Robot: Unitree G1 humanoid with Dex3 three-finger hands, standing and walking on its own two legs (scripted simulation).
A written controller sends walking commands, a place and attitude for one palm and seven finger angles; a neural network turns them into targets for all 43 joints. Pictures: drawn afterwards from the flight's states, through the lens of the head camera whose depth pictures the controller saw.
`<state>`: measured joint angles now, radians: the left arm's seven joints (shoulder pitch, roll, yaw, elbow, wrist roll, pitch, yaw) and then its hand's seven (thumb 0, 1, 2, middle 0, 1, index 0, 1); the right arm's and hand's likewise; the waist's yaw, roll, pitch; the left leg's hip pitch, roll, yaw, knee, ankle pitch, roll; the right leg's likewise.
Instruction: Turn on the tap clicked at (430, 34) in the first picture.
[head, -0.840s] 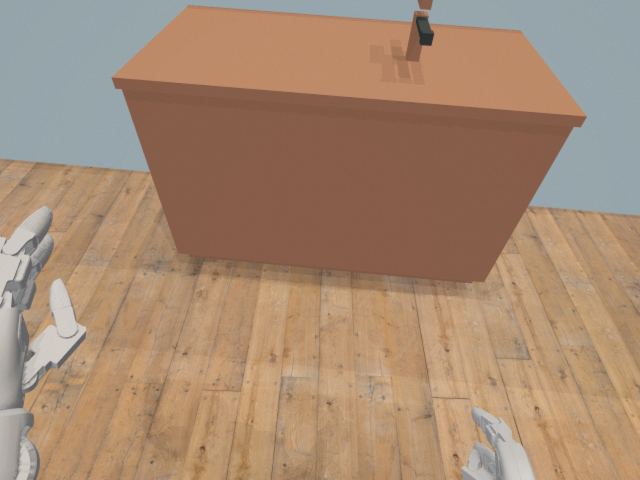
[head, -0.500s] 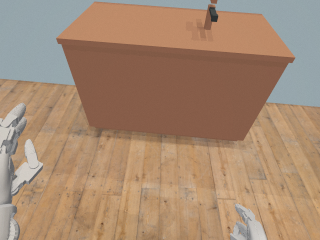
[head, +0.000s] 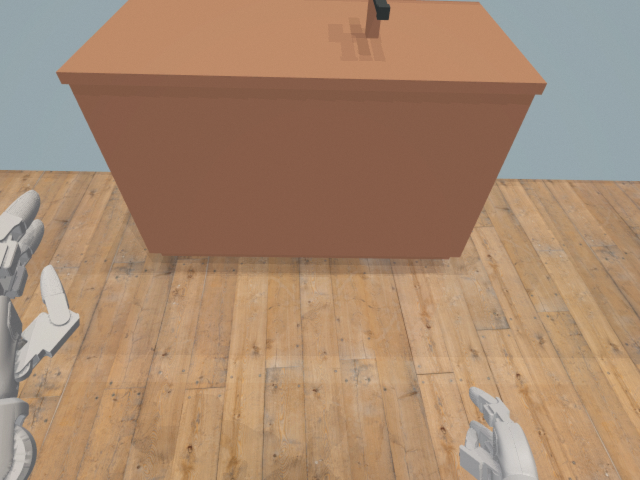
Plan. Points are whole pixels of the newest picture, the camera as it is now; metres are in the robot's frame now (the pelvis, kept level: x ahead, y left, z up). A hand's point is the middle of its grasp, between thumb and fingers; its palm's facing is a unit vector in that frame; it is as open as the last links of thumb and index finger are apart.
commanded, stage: walk to a spot facing it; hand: left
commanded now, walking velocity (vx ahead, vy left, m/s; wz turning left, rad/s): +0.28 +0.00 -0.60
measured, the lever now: (383, 11) +1.10 -0.06 +0.15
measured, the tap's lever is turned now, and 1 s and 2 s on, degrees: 0 0 0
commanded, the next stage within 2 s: turn to face it in 1.24 s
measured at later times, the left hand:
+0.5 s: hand (197, 227) +0.32 +0.16 +0.18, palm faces +0.19 -0.88 -0.43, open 7.4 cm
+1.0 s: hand (358, 146) +0.48 +0.00 +0.19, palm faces -0.13 -0.83 -0.54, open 7.4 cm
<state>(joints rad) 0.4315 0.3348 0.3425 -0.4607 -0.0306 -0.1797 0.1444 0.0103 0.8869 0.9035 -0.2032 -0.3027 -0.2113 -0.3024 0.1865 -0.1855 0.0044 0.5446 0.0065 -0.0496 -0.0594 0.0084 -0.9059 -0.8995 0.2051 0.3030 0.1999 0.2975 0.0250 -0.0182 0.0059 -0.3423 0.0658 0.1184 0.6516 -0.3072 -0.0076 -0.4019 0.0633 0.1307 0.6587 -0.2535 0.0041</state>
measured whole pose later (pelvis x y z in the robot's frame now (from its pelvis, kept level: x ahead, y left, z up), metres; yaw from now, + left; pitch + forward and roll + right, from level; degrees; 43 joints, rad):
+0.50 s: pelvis +0.06 -0.02 +0.02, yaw -13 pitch +2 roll +2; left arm 0.49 0.36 0.35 -0.46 -0.01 -0.28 0.14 0.01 0.88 0.90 -0.21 -0.30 -0.22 -0.30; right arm 0.21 -0.21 -0.01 0.61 -0.01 -0.03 -0.02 0.01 -0.91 -0.90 0.20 0.30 0.20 0.30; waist 0.01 -0.03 0.01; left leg -0.47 0.04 0.04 0.86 -0.42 -0.05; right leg -0.31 0.11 0.21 0.52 -0.23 -0.05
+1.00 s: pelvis +0.15 -0.08 +0.00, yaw -32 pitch +0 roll -2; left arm 0.45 0.50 0.43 -0.54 0.01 -0.24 0.13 0.01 0.89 0.90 -0.20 -0.30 -0.21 -0.30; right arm 0.31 -0.13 0.01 0.57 0.00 -0.09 -0.01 0.01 -0.90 -0.90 0.21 0.30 0.20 0.30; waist -0.05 -0.01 0.06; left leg -0.20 0.29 0.27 0.78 -0.44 -0.06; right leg -0.38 -0.04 -0.18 0.57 -0.19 -0.04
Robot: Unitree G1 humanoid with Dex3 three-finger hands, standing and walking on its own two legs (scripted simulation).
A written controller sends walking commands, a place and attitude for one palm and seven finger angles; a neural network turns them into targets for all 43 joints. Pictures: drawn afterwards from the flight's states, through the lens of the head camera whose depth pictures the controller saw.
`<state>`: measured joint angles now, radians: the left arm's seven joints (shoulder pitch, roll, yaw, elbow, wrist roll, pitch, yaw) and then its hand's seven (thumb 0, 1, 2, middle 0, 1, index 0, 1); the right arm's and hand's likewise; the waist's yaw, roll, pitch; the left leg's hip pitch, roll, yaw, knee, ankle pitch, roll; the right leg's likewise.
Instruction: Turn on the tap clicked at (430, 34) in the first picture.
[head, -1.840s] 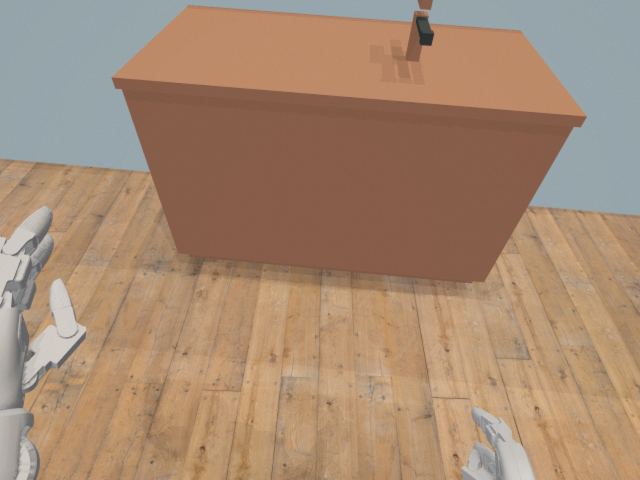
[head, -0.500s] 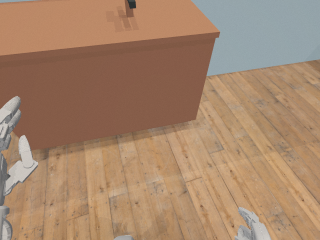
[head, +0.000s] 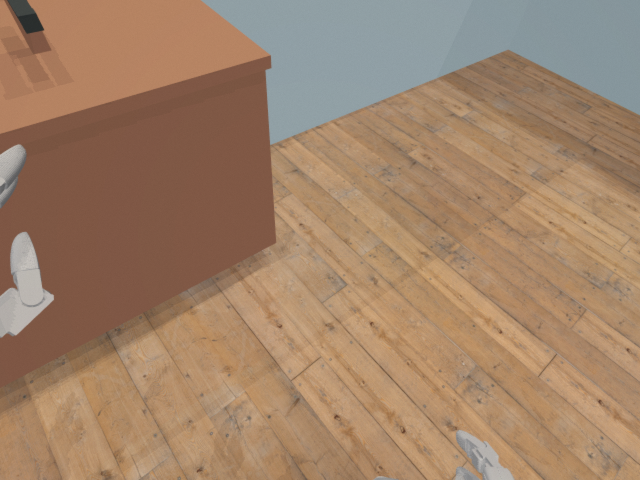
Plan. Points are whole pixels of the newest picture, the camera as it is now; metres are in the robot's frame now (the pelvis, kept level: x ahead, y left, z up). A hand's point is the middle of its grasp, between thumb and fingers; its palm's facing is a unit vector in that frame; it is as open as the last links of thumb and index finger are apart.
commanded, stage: walk to a spot facing it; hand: left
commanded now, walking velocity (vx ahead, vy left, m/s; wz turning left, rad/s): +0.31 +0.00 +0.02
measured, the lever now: (29, 20) +0.79 +0.52 +0.16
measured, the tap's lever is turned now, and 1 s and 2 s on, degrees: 0 0 0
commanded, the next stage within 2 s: turn to face it in 0.24 s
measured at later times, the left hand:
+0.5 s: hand (82, 200) +0.33 +0.24 +0.20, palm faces +0.38 -0.86 -0.34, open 7.4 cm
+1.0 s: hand (60, 217) +0.31 +0.25 +0.20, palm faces +0.50 -0.76 -0.42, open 7.4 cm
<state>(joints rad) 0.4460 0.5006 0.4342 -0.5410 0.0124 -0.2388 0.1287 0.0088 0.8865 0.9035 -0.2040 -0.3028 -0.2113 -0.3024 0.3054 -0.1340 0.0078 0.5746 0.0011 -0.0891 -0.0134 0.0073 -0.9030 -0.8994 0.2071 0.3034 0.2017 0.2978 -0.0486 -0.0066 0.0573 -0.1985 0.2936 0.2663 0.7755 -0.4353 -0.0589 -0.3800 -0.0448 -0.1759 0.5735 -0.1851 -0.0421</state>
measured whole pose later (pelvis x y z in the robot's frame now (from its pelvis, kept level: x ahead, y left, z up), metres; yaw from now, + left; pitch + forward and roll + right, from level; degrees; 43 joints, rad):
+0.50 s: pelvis +0.11 +0.01 +0.02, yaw -2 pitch -2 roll -2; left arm 0.43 0.34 0.35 -0.49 -0.02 -0.21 0.15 0.01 0.89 0.90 -0.20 -0.30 -0.21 -0.30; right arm 0.22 -0.12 0.03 0.59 -0.01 -0.07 -0.04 0.01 -0.91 -0.90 0.20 0.30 0.20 0.30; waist -0.03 0.01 0.01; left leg -0.32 0.12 0.10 0.57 -0.21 -0.01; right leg -0.35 -0.03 -0.11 0.81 -0.46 0.02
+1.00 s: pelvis +0.13 -0.01 +0.02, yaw +8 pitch -2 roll -1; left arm 0.50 0.40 0.37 -0.59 -0.04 -0.19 0.17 0.01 0.88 0.90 -0.21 -0.30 -0.21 -0.30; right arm 0.20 -0.17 -0.01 0.57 0.01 -0.09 -0.03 0.01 -0.91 -0.90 0.20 0.30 0.20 0.30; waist -0.02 0.01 0.07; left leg -0.31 0.06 0.04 0.55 -0.21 0.00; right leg -0.38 -0.03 -0.07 0.87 -0.46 0.06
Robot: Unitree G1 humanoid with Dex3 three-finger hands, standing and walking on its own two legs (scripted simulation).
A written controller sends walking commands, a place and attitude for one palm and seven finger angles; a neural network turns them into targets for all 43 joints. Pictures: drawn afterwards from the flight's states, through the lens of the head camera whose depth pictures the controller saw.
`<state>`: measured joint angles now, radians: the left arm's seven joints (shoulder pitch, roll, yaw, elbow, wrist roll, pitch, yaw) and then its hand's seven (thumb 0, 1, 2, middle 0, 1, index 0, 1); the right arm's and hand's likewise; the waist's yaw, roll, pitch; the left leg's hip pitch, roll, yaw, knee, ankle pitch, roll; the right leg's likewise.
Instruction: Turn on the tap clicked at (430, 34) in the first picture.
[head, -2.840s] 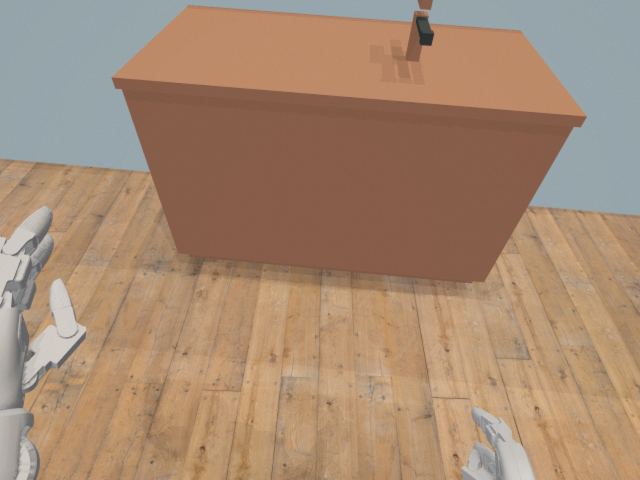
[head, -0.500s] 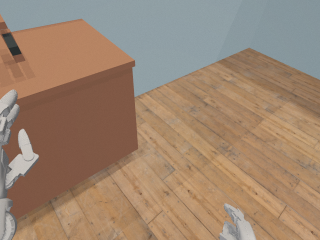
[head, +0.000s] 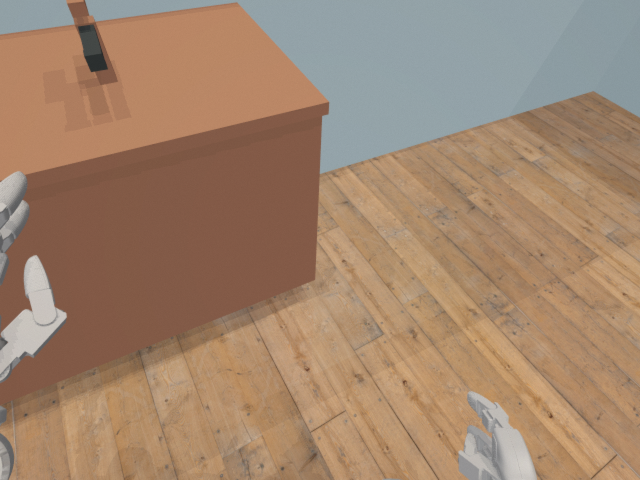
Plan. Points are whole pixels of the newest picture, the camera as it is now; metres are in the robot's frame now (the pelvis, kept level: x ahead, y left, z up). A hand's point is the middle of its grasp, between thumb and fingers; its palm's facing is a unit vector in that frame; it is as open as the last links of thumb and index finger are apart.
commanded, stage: take the last steps up to it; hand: left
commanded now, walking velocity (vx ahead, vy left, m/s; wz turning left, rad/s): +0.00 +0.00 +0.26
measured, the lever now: (95, 59) +0.73 +0.43 +0.14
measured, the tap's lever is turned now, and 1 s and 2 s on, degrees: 0 0 0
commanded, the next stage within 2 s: none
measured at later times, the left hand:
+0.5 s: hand (23, 395) +0.15 +0.23 +0.19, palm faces +0.53 -0.75 -0.39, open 7.4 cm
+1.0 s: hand (84, 323) +0.21 +0.22 +0.18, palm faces +0.50 -0.76 -0.42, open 7.4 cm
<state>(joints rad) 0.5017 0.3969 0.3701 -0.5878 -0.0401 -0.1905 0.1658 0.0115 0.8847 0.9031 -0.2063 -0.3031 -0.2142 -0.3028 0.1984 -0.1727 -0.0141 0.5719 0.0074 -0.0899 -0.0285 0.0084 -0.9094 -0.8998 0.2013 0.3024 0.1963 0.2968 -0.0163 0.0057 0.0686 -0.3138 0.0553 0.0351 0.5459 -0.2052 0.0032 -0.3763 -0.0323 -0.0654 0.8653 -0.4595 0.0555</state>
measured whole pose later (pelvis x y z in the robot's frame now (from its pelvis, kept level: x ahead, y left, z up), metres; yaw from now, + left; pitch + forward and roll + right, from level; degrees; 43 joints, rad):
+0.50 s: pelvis -0.03 -0.03 +0.00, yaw +7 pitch +0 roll +1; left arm 0.48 0.35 0.33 -0.49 -0.03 -0.21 0.19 0.01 0.88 0.90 -0.21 -0.30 -0.22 -0.30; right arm 0.26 -0.26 -0.04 0.61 0.00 -0.06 -0.09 0.01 -0.91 -0.90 0.20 0.30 0.20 0.30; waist 0.01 -0.01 -0.02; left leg -0.22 0.05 0.12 0.51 -0.36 0.02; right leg -0.27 -0.07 -0.15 0.51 -0.24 -0.03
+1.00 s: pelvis +0.03 -0.05 +0.00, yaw +8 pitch -1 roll +1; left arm 0.47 0.35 0.35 -0.48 -0.01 -0.23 0.15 0.01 0.88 0.90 -0.21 -0.30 -0.22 -0.30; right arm 0.21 -0.21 -0.01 0.65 0.00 -0.06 -0.05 0.01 -0.91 -0.90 0.20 0.30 0.20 0.30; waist 0.00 -0.01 0.04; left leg -0.44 0.08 0.10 0.85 -0.37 -0.01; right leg -0.28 -0.05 -0.14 0.52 -0.23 -0.05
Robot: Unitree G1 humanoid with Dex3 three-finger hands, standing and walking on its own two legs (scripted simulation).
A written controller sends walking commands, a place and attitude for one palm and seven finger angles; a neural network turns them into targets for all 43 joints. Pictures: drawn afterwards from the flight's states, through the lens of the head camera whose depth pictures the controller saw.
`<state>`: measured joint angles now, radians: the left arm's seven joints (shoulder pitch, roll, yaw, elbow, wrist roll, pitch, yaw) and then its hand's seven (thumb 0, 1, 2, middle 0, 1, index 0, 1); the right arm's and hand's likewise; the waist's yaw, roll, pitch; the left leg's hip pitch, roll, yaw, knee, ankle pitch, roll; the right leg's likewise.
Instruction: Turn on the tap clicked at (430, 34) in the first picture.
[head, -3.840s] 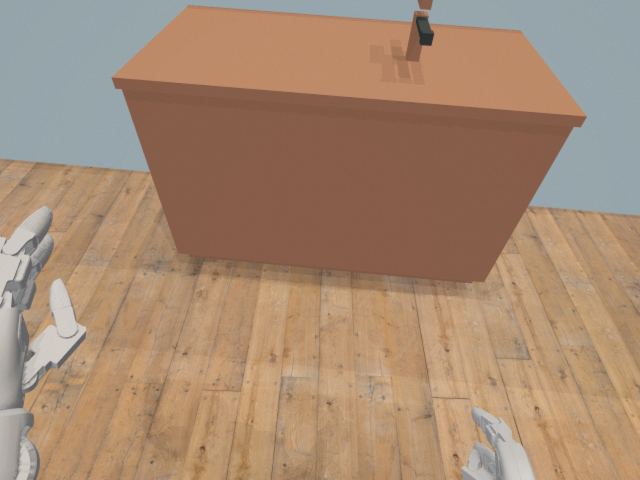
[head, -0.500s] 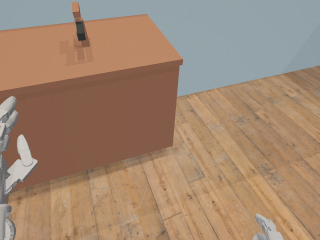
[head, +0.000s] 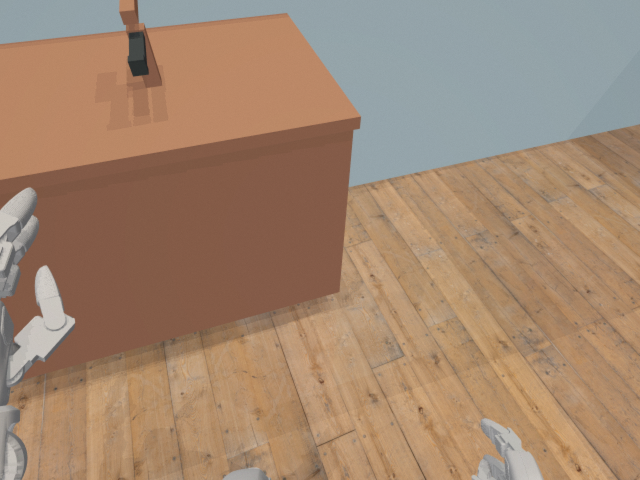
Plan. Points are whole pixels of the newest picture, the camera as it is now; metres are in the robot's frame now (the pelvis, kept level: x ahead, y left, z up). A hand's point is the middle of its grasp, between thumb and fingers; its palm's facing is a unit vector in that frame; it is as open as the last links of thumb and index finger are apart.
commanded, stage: take the last steps up to it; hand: left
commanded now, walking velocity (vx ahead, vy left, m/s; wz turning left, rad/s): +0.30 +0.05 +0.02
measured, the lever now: (138, 65) +0.76 +0.38 +0.14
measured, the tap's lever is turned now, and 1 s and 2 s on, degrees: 0 0 0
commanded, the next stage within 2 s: come to a stop and stand still in 1.30 s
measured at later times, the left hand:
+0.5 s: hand (131, 225) +0.33 +0.22 +0.17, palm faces +0.41 -0.80 -0.44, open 7.4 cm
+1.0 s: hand (164, 150) +0.45 +0.23 +0.18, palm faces +0.38 -0.81 -0.45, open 7.4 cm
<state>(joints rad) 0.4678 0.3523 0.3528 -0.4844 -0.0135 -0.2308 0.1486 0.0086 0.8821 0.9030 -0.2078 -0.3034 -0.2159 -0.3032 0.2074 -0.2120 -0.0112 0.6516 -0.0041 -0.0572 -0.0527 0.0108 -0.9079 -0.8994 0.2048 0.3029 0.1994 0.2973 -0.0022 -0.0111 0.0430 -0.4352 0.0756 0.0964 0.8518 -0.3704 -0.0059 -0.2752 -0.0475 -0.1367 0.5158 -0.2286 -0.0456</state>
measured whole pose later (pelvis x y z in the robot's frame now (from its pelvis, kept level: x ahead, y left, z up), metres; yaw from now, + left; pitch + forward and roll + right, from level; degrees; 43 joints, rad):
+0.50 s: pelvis +0.11 -0.01 -0.01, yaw +0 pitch -1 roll +0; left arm 0.41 0.36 0.35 -0.45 -0.01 -0.22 0.15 0.01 0.88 0.90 -0.21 -0.30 -0.22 -0.30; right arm 0.20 -0.17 0.01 0.67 0.00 -0.08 -0.04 0.01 -0.90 -0.90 0.21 0.30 0.20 0.30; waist 0.01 0.06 0.06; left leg -0.38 0.08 0.04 1.02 -0.47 -0.01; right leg -0.33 -0.05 -0.16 0.64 -0.28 -0.04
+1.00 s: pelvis +0.23 -0.01 +0.00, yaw -1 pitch +0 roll -1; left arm 0.50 0.39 0.38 -0.53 -0.03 -0.23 0.16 0.01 0.89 0.90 -0.20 -0.30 -0.21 -0.30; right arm 0.22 -0.13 0.02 0.59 0.01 -0.11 -0.04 0.01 -0.91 -0.90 0.20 0.30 0.20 0.30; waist -0.01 0.02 0.04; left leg -0.22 0.11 0.12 0.55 -0.32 -0.03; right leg -0.37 -0.05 -0.14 0.66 -0.34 0.02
